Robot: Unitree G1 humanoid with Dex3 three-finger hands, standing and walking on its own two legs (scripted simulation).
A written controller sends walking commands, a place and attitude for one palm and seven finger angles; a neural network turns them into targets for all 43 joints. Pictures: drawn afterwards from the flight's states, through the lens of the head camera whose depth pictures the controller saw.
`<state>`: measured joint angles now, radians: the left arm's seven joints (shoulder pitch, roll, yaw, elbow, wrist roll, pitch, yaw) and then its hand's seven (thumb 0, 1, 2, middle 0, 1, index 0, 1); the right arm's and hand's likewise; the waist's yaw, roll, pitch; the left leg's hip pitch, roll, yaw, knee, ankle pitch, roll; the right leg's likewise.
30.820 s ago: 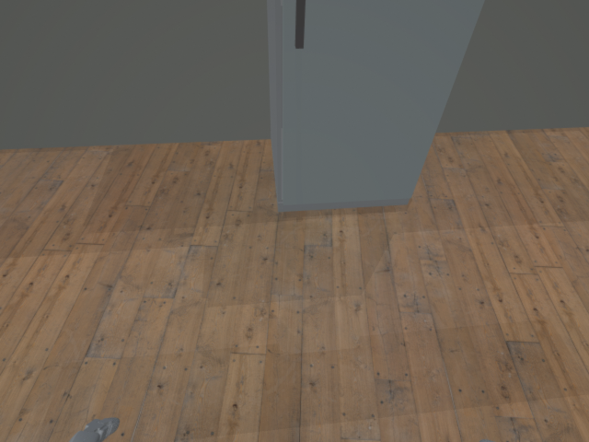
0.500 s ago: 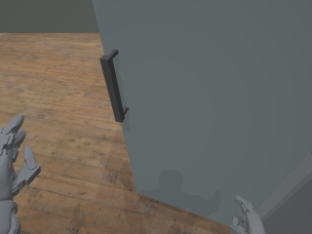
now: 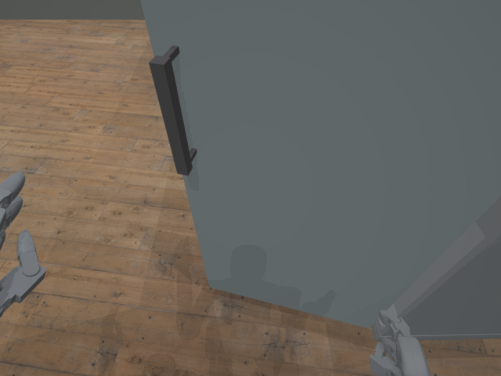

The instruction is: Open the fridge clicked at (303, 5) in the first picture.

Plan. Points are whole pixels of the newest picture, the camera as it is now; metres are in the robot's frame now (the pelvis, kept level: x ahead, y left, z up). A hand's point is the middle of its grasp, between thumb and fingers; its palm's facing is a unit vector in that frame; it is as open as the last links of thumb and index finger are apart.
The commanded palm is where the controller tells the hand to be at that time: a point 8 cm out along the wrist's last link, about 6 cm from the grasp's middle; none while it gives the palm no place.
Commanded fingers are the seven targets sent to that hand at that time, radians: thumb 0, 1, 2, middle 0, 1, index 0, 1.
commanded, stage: step back with the hand held close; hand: left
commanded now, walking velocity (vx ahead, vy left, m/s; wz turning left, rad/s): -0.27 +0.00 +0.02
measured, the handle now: (179, 117) +0.49 +0.16 +0.16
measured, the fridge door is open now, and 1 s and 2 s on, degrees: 74 74 74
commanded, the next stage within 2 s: stop stepping back and stand still in 0.64 s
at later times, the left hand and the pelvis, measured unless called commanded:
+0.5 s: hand out of the picture +0.09 +0.29 +0.16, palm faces +0.48 -0.73 -0.49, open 7.4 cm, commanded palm +0.02 +0.31 +0.18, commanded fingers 0.00 0.90 0.90 -0.20 -0.30 -0.20 -0.30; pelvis -0.11 +0.01 -0.01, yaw +2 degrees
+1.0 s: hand out of the picture -0.09 +0.32 +0.17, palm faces +0.55 -0.71 -0.43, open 7.4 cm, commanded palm -0.15 +0.33 +0.18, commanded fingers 0.00 0.90 0.90 -0.20 -0.30 -0.20 -0.30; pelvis -0.26 +0.02 +0.00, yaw +4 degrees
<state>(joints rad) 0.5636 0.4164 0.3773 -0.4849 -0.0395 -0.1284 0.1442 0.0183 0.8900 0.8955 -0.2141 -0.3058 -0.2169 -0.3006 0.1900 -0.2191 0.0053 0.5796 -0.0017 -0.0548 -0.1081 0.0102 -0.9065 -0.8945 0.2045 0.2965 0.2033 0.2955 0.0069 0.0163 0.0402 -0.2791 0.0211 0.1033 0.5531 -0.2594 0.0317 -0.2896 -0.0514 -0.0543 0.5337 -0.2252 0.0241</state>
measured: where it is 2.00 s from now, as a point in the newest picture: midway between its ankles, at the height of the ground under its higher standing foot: outside the picture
